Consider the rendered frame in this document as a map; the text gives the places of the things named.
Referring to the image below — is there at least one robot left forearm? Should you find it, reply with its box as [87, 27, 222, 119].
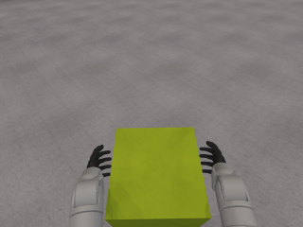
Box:
[68, 166, 105, 227]

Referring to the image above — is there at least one robot right forearm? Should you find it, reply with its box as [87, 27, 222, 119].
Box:
[211, 162, 258, 227]

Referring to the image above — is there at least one right robot hand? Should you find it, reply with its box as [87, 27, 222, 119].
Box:
[199, 141, 226, 174]

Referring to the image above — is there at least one carton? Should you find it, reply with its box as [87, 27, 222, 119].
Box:
[104, 127, 211, 227]

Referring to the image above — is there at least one left robot hand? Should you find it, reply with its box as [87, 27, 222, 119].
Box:
[87, 145, 112, 177]

